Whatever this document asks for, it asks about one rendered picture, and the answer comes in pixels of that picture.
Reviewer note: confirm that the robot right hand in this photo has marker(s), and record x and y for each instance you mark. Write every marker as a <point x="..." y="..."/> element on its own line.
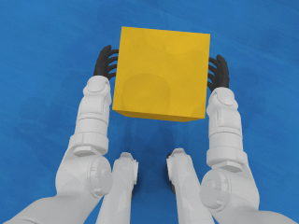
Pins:
<point x="220" y="79"/>

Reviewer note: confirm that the robot left hand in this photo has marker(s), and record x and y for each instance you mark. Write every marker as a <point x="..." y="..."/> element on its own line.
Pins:
<point x="102" y="67"/>

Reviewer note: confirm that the robot left forearm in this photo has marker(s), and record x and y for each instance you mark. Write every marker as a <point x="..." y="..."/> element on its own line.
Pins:
<point x="90" y="136"/>

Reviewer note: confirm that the left robot thigh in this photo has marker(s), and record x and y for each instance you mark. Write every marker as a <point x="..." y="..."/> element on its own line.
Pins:
<point x="116" y="206"/>

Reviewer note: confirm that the robot right forearm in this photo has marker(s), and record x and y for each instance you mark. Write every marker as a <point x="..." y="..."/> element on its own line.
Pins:
<point x="225" y="134"/>

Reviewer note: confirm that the right robot foot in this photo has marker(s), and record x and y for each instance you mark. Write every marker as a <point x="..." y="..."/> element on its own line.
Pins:
<point x="172" y="186"/>

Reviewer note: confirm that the carton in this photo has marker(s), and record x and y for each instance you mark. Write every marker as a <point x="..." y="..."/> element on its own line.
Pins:
<point x="161" y="74"/>

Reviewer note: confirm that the right robot upper arm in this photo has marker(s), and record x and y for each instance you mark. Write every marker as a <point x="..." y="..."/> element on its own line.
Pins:
<point x="234" y="199"/>

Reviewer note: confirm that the left robot upper arm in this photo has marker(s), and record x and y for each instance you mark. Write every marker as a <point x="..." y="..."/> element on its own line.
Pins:
<point x="81" y="183"/>

